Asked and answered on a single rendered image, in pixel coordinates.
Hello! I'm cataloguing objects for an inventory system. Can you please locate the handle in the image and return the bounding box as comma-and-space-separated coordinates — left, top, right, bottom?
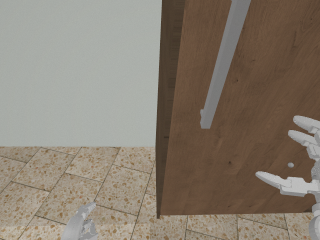
200, 0, 251, 129

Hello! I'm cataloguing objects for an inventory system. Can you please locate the right robot hand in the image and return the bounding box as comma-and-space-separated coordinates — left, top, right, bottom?
255, 115, 320, 203

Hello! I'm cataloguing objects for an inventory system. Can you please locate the robot right forearm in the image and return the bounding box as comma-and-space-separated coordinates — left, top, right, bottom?
308, 202, 320, 240

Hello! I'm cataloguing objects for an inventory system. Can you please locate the left robot hand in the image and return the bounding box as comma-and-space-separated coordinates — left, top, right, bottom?
60, 201, 99, 240

